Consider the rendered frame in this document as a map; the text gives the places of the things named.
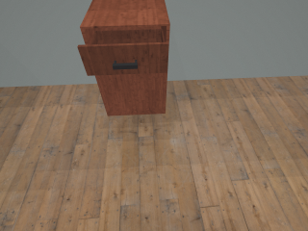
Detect drawer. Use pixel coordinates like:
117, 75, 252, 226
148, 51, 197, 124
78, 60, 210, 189
77, 29, 169, 76

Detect handle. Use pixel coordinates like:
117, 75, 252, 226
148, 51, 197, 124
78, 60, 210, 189
113, 60, 138, 70

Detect cabinet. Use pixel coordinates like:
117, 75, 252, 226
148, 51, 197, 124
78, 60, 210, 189
80, 0, 170, 116

